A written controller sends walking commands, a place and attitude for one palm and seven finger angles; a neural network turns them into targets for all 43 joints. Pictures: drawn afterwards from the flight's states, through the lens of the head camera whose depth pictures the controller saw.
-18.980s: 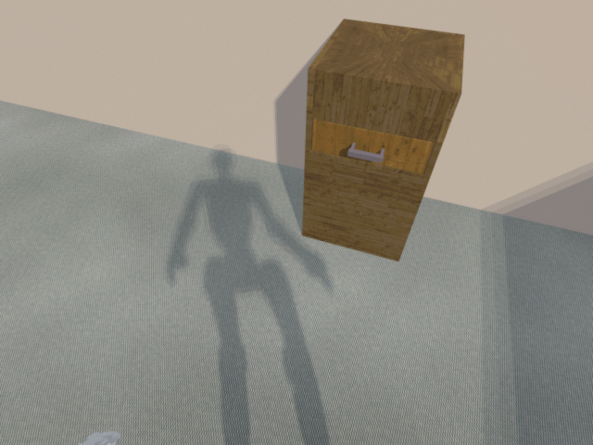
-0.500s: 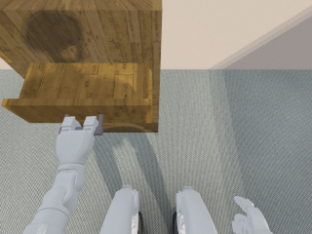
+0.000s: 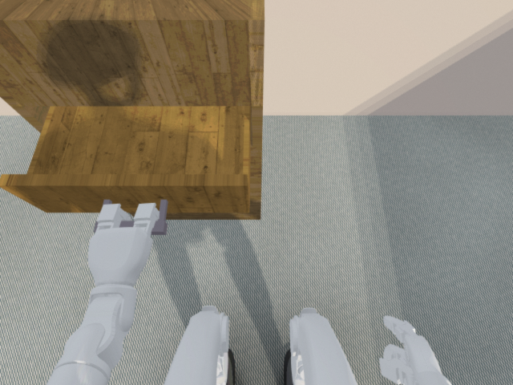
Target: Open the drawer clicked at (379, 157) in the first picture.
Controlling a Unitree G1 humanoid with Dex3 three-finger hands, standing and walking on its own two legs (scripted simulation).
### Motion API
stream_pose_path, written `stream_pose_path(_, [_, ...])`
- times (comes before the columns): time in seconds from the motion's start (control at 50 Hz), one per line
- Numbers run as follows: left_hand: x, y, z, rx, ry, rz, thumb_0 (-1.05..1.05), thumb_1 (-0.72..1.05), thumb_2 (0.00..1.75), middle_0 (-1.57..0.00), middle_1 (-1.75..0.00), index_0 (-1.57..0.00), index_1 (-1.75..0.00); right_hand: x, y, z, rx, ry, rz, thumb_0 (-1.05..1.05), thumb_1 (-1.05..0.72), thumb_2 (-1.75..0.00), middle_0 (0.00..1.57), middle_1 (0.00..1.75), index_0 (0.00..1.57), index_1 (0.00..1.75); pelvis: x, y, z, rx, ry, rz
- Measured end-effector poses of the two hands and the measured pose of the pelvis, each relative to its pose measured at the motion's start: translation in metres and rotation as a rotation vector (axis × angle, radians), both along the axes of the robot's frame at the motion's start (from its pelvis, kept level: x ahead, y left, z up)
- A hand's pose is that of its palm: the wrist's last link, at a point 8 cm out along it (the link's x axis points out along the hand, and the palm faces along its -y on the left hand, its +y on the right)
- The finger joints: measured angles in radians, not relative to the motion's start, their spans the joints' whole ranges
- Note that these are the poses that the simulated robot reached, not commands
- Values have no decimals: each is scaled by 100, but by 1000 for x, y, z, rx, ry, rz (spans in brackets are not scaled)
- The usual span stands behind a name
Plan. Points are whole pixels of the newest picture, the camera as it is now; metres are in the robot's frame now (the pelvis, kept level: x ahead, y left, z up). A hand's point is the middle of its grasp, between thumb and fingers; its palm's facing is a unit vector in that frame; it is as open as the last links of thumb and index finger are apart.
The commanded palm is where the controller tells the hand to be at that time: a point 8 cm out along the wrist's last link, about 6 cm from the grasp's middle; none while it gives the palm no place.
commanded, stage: pull the drawer open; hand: left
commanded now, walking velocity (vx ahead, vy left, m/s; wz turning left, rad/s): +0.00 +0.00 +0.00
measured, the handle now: (133, 216) +0.38 +0.23 -0.06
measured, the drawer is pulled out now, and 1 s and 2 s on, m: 0.15 0.18 0.21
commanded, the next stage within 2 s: none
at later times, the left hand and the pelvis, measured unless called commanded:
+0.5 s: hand (135, 267) +0.30 +0.22 -0.08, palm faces -0.05 -0.06 -1.00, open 5.7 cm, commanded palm +0.25 +0.22 -0.04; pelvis +0.00 +0.00 +0.00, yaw +0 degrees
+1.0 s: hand (133, 274) +0.28 +0.22 -0.08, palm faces -0.06 -0.07 -1.00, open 5.8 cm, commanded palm +0.24 +0.22 -0.04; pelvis +0.00 +0.00 +0.00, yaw +0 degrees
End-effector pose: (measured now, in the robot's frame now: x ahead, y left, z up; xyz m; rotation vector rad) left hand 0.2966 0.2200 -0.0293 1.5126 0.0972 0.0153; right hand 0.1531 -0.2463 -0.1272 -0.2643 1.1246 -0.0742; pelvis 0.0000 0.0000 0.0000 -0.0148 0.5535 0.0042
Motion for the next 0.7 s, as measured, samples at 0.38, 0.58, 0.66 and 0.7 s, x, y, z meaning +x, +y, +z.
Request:
stream_pose_path(0.38, [-14,-1,0,-2,5,7,1,77,79,-26,-130,-35,-127,11,3,0,10,-32,14,1,-91,-89,20,30,20,30,0,-2,0,5,-2,-2])
stream_pose_path(0.58, [-21,-1,0,-5,2,7,1,77,79,-26,-130,-35,-127,14,3,-1,11,-43,18,1,-91,-89,20,30,20,30,0,-2,-2,5,-2,-3])
stream_pose_path(0.66, [-22,-1,0,-4,2,8,1,77,79,-26,-130,-35,-127,15,3,-1,11,-43,20,1,-91,-89,20,30,20,30,-1,-2,-2,6,-2,-3])
stream_pose_path(0.7, [-23,-1,0,-4,2,8,1,76,79,-26,-130,-35,-128,15,3,-2,11,-43,21,1,-91,-89,20,30,20,30,-1,-2,-2,6,-1,-2])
